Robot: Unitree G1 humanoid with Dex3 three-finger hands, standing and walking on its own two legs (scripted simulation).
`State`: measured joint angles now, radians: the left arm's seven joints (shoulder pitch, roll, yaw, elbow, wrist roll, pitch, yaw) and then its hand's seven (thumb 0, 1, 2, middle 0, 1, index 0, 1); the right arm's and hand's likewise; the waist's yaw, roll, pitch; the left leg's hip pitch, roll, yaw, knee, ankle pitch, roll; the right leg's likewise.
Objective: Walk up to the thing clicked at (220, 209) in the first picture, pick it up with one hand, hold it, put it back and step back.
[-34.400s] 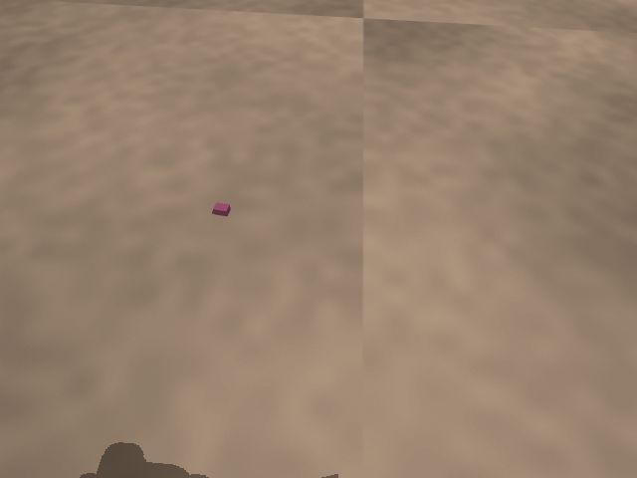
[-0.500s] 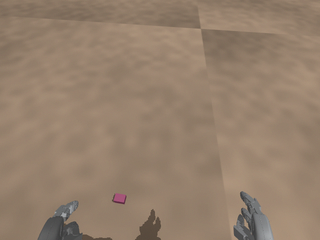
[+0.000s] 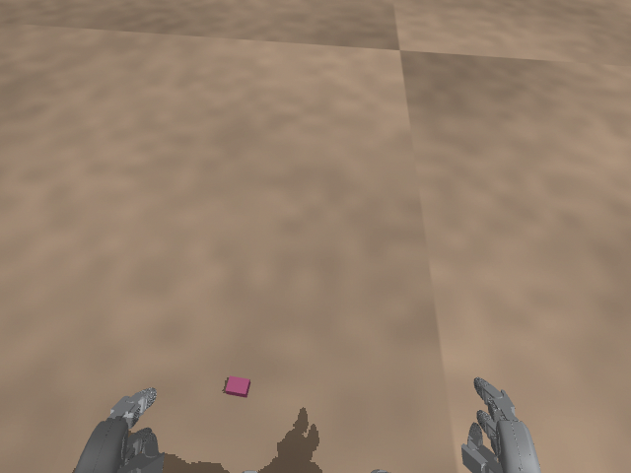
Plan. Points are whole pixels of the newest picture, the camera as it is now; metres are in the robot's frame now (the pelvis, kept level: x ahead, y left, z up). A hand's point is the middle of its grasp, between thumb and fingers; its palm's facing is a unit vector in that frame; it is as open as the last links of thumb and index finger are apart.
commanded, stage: stand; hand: left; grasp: from above
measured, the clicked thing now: (238, 386) +0.46 +0.20 -0.70
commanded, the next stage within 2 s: none
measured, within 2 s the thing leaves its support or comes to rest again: neither
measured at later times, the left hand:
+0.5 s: hand out of the picture +0.05 +0.24 -0.11, palm faces +0.05 -0.95 -0.32, open 7.4 cm
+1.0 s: hand out of the picture +0.02 +0.24 -0.10, palm faces +0.05 -0.94 -0.34, open 7.4 cm
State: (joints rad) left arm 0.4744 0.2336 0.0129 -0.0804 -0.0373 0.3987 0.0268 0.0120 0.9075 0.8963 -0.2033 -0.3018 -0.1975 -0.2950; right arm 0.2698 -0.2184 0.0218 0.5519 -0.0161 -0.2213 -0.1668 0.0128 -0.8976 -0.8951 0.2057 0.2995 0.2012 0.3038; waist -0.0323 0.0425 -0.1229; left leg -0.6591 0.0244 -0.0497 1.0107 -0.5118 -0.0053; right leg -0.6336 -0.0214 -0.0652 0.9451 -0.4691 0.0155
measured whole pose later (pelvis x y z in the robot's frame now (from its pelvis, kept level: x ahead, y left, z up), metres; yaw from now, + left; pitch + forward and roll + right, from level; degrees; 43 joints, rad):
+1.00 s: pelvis -0.01 +0.00 +0.06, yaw +1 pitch -4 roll +0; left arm 0.16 0.29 0.03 1.15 0.03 0.00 0.02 0.01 0.91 0.90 -0.20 -0.30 -0.20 -0.30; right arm 0.16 -0.30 -0.03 1.12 -0.03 0.00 -0.01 0.01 -0.90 -0.90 0.20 0.30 0.20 0.30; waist 0.01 0.02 0.06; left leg -0.11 -0.01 -0.03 0.37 -0.19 0.00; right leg -0.11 -0.05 -0.06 0.37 -0.18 0.03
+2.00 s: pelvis +0.01 -0.02 +0.07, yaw +0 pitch -3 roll +0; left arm 0.10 0.31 0.02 1.15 0.01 -0.01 0.01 0.01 0.91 0.90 -0.21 -0.30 -0.20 -0.30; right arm 0.11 -0.33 0.00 1.14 -0.02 -0.01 -0.01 0.01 -0.90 -0.90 0.20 0.30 0.20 0.30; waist 0.00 0.02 0.06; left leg -0.08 0.02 -0.03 0.31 -0.19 -0.02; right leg -0.10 -0.02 -0.06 0.33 -0.19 0.00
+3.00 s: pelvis -0.08 +0.04 +0.05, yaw -1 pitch -2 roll -1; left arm 0.06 0.40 0.06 0.90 0.00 0.06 0.03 0.00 0.91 0.90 -0.20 -0.30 -0.20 -0.29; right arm 0.13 -0.35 -0.04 0.91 -0.03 0.02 -0.01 0.01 -0.90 -0.90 0.21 0.30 0.20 0.30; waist -0.02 -0.04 0.21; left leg -0.29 -0.02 0.01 0.59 -0.27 0.05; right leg -0.44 0.10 0.13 1.14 -0.54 0.00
